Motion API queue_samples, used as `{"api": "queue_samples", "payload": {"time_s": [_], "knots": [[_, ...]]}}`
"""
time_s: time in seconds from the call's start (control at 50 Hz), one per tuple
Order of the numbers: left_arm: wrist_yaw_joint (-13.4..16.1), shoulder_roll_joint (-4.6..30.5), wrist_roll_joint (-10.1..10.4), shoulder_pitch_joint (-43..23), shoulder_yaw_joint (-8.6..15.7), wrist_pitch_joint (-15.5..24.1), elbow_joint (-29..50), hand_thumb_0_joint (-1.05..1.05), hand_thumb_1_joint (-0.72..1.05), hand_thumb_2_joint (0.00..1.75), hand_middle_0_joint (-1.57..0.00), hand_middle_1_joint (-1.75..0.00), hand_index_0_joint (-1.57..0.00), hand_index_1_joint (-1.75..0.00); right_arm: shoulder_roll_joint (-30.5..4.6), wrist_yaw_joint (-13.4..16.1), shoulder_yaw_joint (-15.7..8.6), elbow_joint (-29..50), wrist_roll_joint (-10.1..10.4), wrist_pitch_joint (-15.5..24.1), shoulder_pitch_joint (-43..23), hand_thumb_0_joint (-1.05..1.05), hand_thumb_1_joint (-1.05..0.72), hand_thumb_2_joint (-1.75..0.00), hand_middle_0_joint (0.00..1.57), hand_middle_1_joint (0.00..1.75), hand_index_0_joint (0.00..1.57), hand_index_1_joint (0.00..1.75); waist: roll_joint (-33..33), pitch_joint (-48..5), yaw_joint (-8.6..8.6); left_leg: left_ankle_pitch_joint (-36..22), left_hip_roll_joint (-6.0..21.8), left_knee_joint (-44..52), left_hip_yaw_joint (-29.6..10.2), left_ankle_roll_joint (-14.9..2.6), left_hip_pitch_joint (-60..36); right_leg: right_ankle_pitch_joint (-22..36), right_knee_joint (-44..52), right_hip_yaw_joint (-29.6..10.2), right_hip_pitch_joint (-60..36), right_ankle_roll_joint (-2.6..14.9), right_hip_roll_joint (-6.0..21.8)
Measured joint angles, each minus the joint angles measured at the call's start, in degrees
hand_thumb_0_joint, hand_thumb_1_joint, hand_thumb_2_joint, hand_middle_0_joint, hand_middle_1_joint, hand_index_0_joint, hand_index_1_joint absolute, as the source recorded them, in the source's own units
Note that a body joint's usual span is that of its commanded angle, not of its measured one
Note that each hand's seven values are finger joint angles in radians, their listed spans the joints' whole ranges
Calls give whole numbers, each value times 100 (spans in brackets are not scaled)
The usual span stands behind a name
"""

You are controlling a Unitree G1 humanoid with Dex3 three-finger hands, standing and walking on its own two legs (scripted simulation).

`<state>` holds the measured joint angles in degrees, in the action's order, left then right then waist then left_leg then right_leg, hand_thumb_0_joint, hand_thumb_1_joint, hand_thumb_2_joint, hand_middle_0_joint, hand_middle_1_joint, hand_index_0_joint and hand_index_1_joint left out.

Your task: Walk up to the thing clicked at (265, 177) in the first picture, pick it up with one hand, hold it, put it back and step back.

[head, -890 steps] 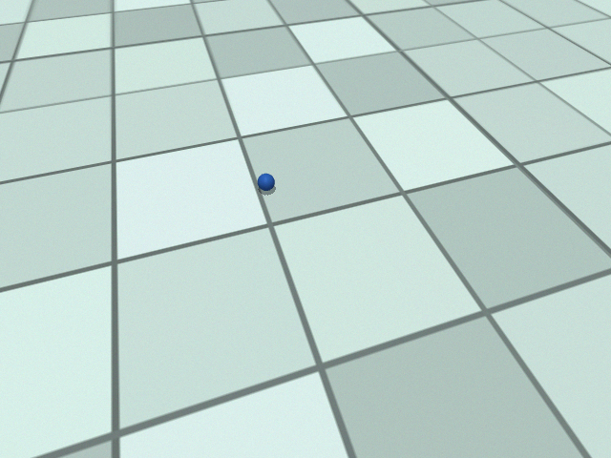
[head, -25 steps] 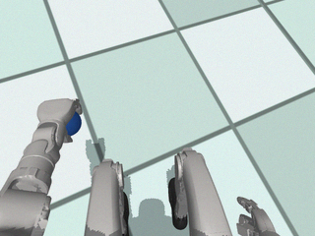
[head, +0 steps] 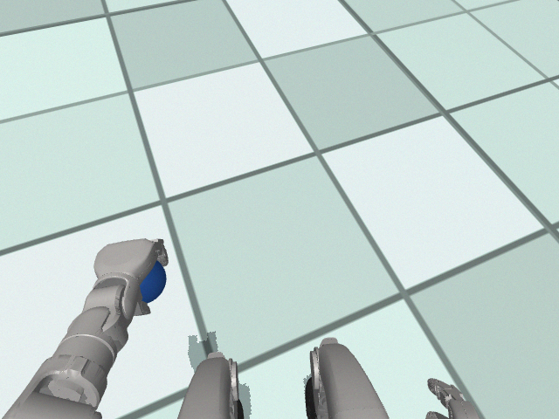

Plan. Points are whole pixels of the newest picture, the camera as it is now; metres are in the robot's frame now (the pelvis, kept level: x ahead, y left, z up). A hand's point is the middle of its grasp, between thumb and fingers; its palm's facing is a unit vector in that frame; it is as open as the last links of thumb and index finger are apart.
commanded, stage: lift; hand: left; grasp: from above
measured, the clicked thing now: (141, 279) +0.35 +0.22 -0.11
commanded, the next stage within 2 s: hold in 0.50 s
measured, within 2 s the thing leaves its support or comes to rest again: neither
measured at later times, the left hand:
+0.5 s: hand (118, 253) +0.36 +0.22 -0.01, palm faces -0.47 -0.09 -0.88, open 10.1 cm
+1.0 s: hand (106, 232) +0.37 +0.22 +0.04, palm faces -0.47 -0.06 -0.88, open 10.1 cm
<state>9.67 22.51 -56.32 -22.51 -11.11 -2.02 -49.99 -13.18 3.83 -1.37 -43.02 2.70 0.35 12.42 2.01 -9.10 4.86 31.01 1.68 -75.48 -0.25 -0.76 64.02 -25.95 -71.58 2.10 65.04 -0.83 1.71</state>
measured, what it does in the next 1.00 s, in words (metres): rises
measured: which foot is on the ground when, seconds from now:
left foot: down 0.00-1.00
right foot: down 0.00-1.00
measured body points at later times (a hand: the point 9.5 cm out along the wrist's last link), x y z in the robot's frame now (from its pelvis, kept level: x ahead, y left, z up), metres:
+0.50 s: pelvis +0.04 +0.00 +0.08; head +0.11 +0.00 +0.53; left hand +0.38 +0.22 +0.04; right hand +0.13 -0.27 -0.04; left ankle +0.05 +0.11 -0.62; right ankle +0.08 -0.13 -0.62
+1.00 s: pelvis +0.07 +0.00 +0.11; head +0.10 -0.01 +0.56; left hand +0.39 +0.22 +0.09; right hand +0.16 -0.27 -0.01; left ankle +0.05 +0.11 -0.62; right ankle +0.08 -0.13 -0.62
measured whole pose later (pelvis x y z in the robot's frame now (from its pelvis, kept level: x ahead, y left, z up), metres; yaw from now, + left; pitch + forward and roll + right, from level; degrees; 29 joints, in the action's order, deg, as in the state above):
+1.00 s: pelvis +0.07 +0.00 +0.11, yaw +0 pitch +7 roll -1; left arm 5.2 21.6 -57.7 -15.9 -11.8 -1.0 -44.1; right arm -14.6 1.7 -3.6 -41.1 2.8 -2.7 14.2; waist 2.0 -3.0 1.6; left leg 20.6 1.1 -37.2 1.9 -0.3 23.4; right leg -16.7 -35.6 0.9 25.7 -1.0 1.4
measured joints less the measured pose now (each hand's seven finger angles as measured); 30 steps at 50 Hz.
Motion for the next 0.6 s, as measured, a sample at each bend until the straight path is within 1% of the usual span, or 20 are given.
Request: {"api": "queue_samples", "payload": {"time_s": [0.14,0.26,0.52,0.6], "knots": [[49,-96,-41,136,-21,0,-46,-1,-10,71,-65,-74,-64,-77,-55,-5,-31,-34,-34,-5,132,1,-92,-91,21,29,20,30,-42,173,-21,-228,11,878,51,13,-959,216,850,-24,-940,0,-30],[78,-122,-48,236,9,-3,-3,0,-10,72,-63,-76,-63,-78,-70,-45,-54,-17,-41,-49,195,1,-92,-91,21,29,20,30,-67,320,-52,-418,1,1563,96,23,-1677,384,1493,-50,-1635,0,-35],[-18,-143,-8,401,-30,22,131,0,-9,75,-60,-79,-59,-80,-64,-125,-110,47,-8,-148,212,1,-91,-90,21,29,20,30,-57,510,-174,-754,-34,2753,134,35,-2864,672,2616,-58,-2800,-8,-28],[-57,-156,-33,458,-36,54,190,0,-9,76,-59,-81,-59,-81,-74,-138,-131,60,-2,-175,195,1,-91,-90,21,29,20,30,-58,537,-206,-820,-40,3019,146,39,-3152,729,2865,-64,-3079,-10,-29]]}}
